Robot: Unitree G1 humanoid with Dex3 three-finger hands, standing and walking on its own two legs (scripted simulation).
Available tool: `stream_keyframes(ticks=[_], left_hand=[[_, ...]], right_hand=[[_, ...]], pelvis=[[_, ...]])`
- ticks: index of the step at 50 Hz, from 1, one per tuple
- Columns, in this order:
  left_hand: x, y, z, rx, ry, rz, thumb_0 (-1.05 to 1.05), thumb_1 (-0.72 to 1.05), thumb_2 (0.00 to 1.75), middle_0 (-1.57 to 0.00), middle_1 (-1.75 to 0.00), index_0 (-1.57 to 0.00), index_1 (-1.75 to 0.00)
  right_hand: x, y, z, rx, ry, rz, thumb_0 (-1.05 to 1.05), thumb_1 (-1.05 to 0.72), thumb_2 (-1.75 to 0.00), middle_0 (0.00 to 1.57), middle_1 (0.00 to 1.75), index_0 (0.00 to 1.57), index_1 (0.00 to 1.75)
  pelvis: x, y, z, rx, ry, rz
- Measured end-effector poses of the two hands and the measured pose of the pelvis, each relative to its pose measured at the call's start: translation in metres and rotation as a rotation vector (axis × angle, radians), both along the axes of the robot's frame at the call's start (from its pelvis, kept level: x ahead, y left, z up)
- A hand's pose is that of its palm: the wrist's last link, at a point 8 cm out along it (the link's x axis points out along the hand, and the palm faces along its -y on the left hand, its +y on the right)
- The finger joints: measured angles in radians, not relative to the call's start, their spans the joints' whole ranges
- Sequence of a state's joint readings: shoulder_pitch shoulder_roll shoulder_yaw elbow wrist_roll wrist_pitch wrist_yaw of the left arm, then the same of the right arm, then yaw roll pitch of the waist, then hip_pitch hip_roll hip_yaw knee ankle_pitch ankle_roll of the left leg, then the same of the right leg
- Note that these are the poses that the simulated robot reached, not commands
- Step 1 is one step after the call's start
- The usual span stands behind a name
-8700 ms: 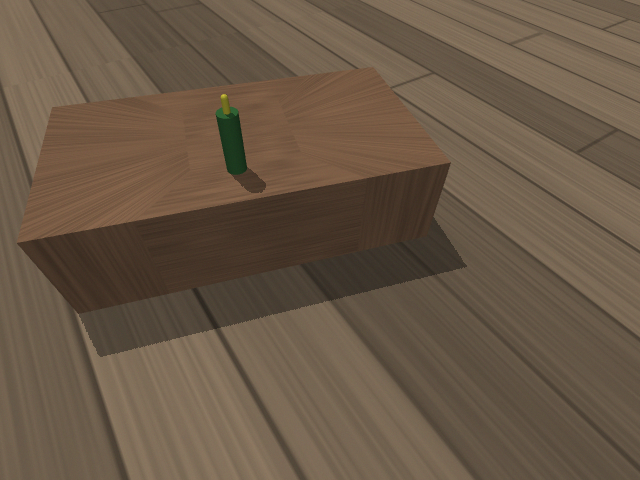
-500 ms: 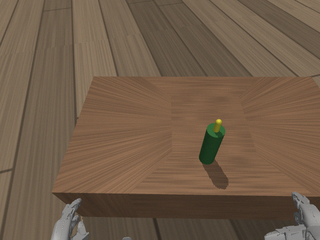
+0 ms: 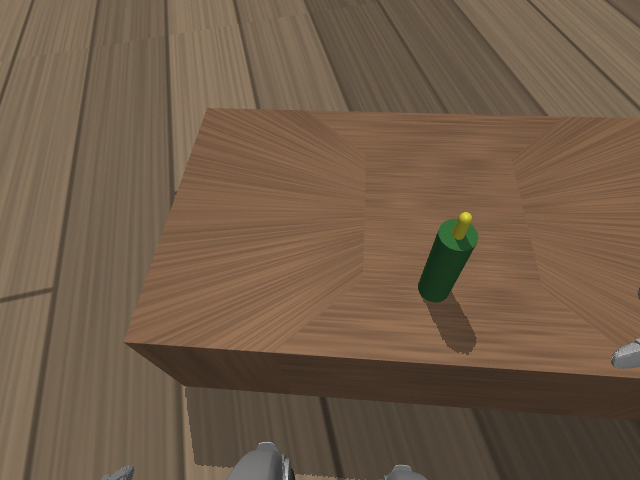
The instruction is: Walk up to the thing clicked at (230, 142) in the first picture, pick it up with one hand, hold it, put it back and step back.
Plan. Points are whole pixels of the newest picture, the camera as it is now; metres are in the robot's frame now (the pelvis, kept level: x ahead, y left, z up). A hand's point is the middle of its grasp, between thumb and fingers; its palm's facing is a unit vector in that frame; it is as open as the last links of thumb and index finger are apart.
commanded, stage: go down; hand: right
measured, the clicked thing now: (447, 257) +0.53 -0.19 -0.20
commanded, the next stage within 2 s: approach in 0.92 s
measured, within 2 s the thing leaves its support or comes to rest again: neither
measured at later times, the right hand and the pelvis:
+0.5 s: hand out of the picture +0.40 -0.36 +0.03, palm faces +0.17 +0.98 -0.10, open 17.5 cm; pelvis +0.00 +0.00 -0.01, yaw +1 degrees
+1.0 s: hand out of the picture +0.42 -0.38 +0.04, palm faces +0.18 +0.98 -0.07, open 17.6 cm; pelvis +0.00 -0.01 -0.02, yaw +1 degrees
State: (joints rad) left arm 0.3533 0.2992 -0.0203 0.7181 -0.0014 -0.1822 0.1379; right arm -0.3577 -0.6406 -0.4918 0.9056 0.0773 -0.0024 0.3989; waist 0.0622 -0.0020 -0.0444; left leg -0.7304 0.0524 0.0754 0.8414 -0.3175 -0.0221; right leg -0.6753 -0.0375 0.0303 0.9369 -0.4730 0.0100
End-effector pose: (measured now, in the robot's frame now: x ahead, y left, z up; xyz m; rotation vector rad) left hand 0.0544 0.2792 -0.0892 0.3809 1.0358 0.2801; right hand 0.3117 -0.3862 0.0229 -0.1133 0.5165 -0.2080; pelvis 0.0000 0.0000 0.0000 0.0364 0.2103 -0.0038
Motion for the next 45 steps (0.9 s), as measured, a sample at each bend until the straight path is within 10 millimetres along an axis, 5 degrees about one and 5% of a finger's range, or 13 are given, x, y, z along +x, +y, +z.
stream_keyframes(ticks=[24,45], left_hand=[[-0.004,0.0,-0.003,0.007,0.093,-0.039,0.0,0.91,0.9,-0.2,-0.31,-0.19,-0.3],[-0.017,-0.006,-0.007,-0.005,0.16,-0.038,0.0,0.9,0.9,-0.2,-0.31,-0.19,-0.3]], right_hand=[[0.054,-0.024,0.019,0.029,-0.18,0.026,-0.01,0.55,-0.05,0.05,0.05,0.05,0.05],[0.075,-0.037,0.028,0.039,-0.254,0.027,-0.01,0.56,-0.06,0.05,0.05,0.05,0.05]], pelvis=[[0.004,0.0,-0.008,0.009,0.088,0.008],[0.005,-0.005,-0.015,0.02,0.122,0.011]])
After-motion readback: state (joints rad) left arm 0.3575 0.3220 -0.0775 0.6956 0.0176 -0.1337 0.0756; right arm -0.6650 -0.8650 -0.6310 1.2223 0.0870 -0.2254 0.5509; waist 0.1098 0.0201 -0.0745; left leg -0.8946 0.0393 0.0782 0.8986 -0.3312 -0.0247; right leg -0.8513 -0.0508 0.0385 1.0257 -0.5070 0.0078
